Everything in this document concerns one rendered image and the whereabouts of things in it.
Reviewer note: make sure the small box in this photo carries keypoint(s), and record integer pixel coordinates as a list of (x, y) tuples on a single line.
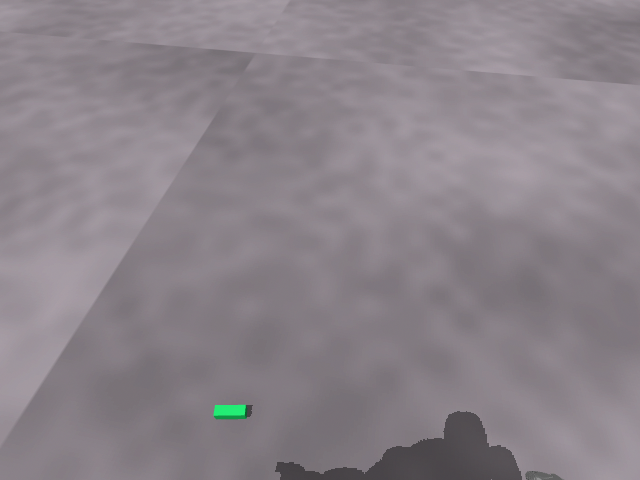
[(230, 412)]

